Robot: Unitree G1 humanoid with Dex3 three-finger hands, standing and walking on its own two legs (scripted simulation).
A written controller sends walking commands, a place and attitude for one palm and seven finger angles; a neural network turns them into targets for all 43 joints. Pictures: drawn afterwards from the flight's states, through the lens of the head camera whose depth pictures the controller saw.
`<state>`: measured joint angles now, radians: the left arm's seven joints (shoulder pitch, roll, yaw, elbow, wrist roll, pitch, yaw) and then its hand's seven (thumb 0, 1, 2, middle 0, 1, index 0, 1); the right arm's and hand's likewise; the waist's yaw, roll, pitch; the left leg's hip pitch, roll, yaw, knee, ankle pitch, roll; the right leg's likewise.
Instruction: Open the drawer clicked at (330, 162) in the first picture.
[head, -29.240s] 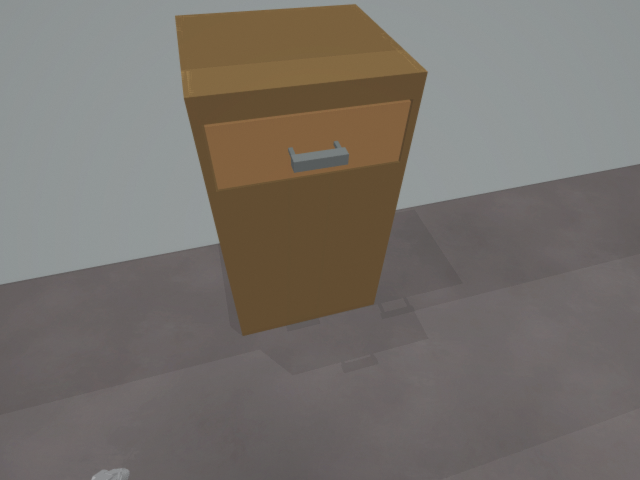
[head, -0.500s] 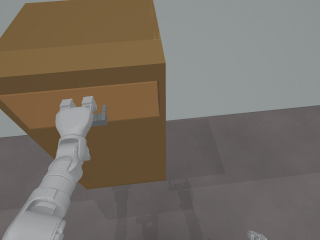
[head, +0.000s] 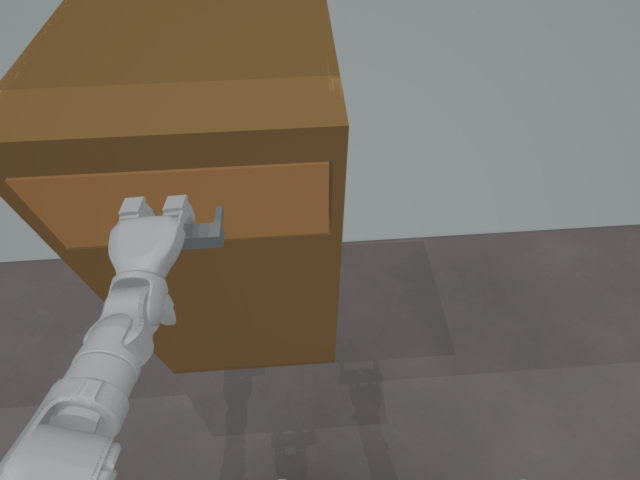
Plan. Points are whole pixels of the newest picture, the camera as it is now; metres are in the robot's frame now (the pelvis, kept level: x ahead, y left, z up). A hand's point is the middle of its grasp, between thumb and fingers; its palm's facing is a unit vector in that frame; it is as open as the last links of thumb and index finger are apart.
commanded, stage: lower the fingers behind the handle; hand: left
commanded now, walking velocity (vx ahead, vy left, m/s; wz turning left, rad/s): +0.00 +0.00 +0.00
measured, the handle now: (182, 225) +0.46 +0.24 +0.01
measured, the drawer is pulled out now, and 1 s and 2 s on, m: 0.00 0.00 0.00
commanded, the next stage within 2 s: lift the fingers back up to retry in 0.42 s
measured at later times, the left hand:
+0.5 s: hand (163, 262) +0.39 +0.25 +0.02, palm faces -0.01 -0.01 -1.00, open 14.1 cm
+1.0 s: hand (166, 242) +0.40 +0.23 +0.06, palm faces +0.05 -0.04 -1.00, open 13.9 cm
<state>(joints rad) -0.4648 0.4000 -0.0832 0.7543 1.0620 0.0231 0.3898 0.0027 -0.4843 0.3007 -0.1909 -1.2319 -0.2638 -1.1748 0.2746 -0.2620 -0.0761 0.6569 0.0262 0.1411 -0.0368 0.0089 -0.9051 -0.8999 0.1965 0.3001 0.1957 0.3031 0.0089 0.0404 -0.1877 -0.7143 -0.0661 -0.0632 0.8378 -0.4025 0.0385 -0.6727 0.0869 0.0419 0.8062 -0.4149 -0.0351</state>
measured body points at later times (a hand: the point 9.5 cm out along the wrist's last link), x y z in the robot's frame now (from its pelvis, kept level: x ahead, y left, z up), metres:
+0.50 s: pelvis -0.01 +0.01 +0.00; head +0.04 +0.00 +0.45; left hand +0.39 +0.25 +0.07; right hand +0.08 -0.25 -0.13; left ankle -0.01 +0.10 -0.70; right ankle -0.02 -0.10 -0.70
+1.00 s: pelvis +0.01 +0.01 +0.02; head +0.04 -0.01 +0.46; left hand +0.39 +0.23 +0.11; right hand +0.12 -0.25 -0.11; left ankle -0.01 +0.10 -0.70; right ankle -0.02 -0.10 -0.70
